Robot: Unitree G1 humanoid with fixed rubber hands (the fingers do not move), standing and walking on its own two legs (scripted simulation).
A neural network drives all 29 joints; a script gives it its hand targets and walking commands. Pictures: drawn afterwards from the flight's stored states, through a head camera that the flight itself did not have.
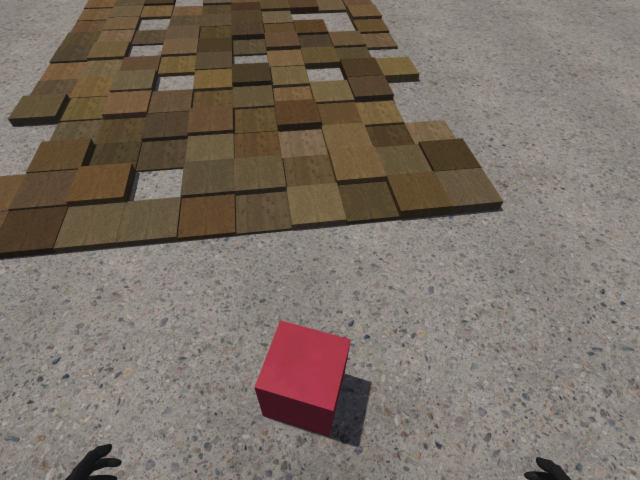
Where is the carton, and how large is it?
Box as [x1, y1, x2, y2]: [254, 320, 350, 436]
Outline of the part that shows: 280,320 254,387 262,414 264,416 328,436 343,377 350,339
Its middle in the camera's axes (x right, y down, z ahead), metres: -0.04 +0.41 +1.13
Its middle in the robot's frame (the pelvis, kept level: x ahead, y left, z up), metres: +0.47 +0.04 -0.66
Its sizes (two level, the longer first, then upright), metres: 0.210 0.200 0.250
